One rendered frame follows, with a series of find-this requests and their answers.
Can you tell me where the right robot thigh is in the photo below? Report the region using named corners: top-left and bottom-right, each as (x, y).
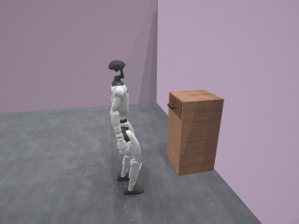
top-left (121, 128), bottom-right (142, 166)

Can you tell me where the handle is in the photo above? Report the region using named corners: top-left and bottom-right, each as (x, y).
top-left (167, 103), bottom-right (177, 110)

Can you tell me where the robot right hand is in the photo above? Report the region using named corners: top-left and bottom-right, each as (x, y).
top-left (117, 139), bottom-right (130, 156)

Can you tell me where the robot right upper arm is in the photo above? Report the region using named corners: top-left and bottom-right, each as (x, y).
top-left (109, 86), bottom-right (125, 117)

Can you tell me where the robot right foot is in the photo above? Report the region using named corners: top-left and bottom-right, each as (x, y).
top-left (123, 187), bottom-right (144, 195)

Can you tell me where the drawer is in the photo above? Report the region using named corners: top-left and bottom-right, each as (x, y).
top-left (169, 94), bottom-right (182, 119)

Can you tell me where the robot right forearm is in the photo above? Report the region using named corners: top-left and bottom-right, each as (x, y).
top-left (111, 112), bottom-right (124, 141)

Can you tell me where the cabinet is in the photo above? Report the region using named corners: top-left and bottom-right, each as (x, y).
top-left (166, 90), bottom-right (224, 176)

